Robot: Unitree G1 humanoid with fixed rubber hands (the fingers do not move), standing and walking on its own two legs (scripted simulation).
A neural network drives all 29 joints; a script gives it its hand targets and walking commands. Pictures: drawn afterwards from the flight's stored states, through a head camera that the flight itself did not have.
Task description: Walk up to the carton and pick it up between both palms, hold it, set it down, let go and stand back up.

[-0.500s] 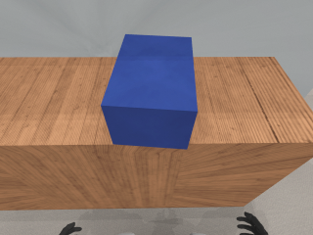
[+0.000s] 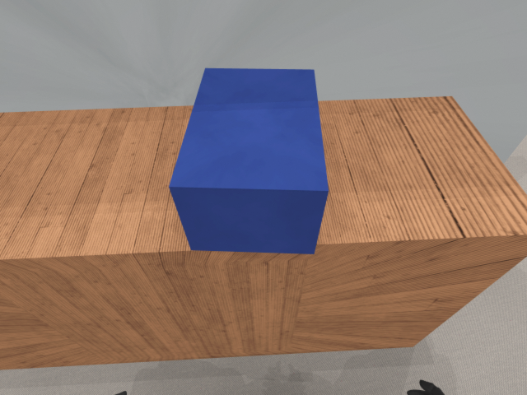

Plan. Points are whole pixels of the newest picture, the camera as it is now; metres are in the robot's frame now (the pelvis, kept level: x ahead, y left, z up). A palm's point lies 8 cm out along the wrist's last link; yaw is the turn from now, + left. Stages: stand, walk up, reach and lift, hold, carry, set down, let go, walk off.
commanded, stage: walk up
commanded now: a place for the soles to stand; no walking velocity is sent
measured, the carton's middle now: (256, 154) +0.50 +0.03 +0.06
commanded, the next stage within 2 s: reach and lift in 0.82 s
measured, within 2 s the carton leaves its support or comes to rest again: neither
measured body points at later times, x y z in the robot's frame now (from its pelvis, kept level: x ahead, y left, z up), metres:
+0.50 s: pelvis +0.02 +0.01 +0.00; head +0.04 +0.01 +0.45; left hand +0.12 +0.27 -0.11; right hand +0.11 -0.26 -0.12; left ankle +0.02 +0.11 -0.73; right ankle +0.04 -0.14 -0.73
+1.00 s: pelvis +0.00 +0.00 -0.01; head +0.04 +0.00 +0.44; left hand +0.16 +0.26 -0.11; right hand +0.15 -0.26 -0.12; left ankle +0.02 +0.11 -0.73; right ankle +0.04 -0.14 -0.73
